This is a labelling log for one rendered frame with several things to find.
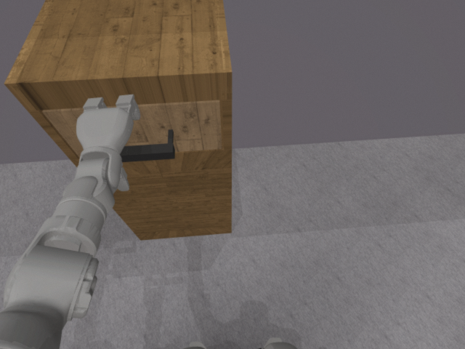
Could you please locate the left robot forearm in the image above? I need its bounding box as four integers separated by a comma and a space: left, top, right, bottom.
4, 147, 122, 308

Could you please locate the robot left upper arm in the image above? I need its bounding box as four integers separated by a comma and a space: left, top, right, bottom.
0, 244, 99, 349

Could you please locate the cabinet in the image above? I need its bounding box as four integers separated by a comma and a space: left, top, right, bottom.
4, 0, 232, 241

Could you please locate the right robot shin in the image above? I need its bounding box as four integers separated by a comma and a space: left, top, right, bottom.
264, 337, 282, 348

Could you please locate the drawer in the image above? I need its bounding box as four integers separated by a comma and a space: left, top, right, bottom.
42, 100, 222, 158

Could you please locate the handle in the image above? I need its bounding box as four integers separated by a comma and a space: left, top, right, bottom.
120, 129, 175, 162

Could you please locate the left robot hand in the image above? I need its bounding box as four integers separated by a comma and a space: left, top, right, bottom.
76, 95, 140, 191

